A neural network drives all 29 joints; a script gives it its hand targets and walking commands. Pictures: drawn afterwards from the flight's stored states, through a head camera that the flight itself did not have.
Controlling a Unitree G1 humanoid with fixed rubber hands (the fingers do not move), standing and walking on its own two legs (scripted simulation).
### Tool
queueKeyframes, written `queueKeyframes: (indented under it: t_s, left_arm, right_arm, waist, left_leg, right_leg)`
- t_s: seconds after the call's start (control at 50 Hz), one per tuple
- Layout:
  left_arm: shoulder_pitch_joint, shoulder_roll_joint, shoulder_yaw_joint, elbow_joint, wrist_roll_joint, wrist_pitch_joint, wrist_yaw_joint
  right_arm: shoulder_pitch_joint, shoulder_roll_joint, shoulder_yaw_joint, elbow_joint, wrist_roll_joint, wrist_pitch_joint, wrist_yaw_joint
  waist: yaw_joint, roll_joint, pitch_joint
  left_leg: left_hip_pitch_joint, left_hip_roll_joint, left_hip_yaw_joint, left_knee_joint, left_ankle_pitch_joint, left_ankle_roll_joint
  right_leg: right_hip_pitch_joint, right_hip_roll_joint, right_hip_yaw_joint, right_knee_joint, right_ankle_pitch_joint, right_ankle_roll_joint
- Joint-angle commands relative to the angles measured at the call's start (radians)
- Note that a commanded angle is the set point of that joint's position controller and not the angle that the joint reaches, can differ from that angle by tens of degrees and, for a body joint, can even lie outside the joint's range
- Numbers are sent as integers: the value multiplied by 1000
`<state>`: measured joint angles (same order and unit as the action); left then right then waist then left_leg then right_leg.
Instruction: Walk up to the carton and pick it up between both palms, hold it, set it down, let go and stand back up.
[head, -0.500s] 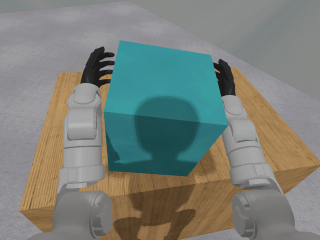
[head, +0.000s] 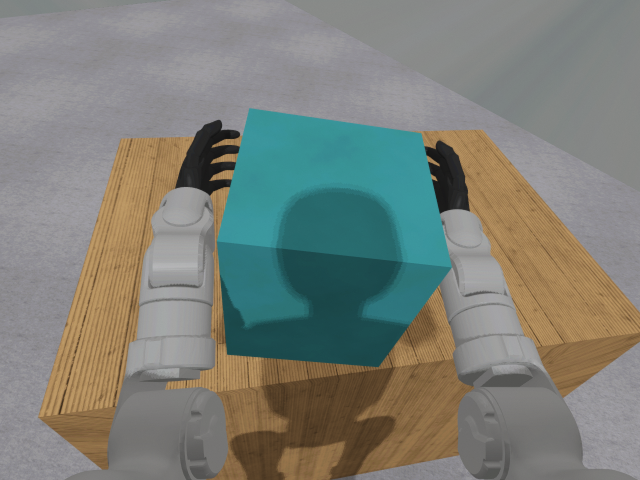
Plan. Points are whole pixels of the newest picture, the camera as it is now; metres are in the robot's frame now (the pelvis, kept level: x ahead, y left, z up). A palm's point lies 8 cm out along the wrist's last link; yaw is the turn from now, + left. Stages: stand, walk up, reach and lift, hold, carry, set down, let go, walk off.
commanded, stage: set down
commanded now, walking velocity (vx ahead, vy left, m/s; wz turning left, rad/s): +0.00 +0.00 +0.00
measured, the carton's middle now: (319, 249) +0.37 -0.01 +0.10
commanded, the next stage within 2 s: none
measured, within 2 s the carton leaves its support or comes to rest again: rests again in 1.00 s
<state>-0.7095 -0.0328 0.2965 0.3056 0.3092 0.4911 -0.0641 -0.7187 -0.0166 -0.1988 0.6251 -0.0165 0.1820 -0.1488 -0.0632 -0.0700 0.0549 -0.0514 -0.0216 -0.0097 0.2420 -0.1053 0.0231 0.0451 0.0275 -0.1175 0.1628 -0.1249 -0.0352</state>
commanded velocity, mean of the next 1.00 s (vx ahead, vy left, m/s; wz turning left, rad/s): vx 0.00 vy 0.00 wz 0.00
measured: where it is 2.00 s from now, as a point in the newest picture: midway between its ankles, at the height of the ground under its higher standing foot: outside the picture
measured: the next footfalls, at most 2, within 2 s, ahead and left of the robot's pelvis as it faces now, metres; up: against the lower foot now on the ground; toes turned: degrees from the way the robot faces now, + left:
none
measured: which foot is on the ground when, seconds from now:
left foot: down 0.00-1.00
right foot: down 0.00-1.00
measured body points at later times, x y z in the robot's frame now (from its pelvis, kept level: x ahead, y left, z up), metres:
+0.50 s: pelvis +0.00 +0.00 +0.00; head +0.01 +0.02 +0.45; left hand +0.42 +0.13 +0.14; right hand +0.41 -0.17 +0.13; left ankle +0.02 +0.10 -0.75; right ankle -0.01 -0.09 -0.75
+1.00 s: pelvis +0.00 +0.00 +0.00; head +0.01 +0.02 +0.45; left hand +0.42 +0.13 +0.12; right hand +0.40 -0.17 +0.11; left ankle +0.02 +0.10 -0.75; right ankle -0.01 -0.09 -0.75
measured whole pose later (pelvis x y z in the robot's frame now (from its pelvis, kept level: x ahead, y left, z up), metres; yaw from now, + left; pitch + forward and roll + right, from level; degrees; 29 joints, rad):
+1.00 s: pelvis +0.00 +0.00 +0.00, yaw +0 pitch +0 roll +0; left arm -0.70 -0.06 0.38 0.61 0.32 0.21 -0.06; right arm -0.69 0.03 -0.35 0.76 -0.20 0.04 -0.10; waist -0.05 -0.04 0.01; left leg -0.13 -0.02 -0.01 0.21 -0.08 0.02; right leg -0.04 0.03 -0.12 0.14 -0.10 -0.04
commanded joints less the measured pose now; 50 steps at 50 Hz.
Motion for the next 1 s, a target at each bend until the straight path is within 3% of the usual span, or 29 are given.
queueKeyframes:
  t_s: [0.0, 0.54, 0.7, 0.98]
  left_arm:
    - [-463, -288, -253, -55, -70, -66, -94]
    - [-501, -358, -210, 149, -51, -236, -64]
    - [-477, -377, -187, 179, -33, -277, -71]
    - [-509, -377, -161, 230, -15, -348, -64]
  right_arm:
    - [-541, 288, 191, -189, 9, -84, 88]
    - [-537, 379, 105, -42, -122, -159, 136]
    - [-507, 424, 114, -33, -141, -183, 133]
    - [-506, 437, 55, 7, -201, -224, 153]
  waist:
    - [-6, 60, -419]
    - [3, 73, -487]
    - [11, 57, -526]
    - [15, 83, -506]
  left_leg:
    - [89, -7, -15, -11, 109, -24]
    - [76, 5, -34, -13, 139, -25]
    - [37, -1, -39, -19, 204, -5]
    - [46, 9, -26, -36, 120, -21]
  right_leg:
    - [139, 2, 9, 51, 360, 74]
    - [61, 2, 10, 41, 372, 66]
    - [151, -4, 29, 61, 506, 72]
    - [61, -2, 13, 37, 355, 64]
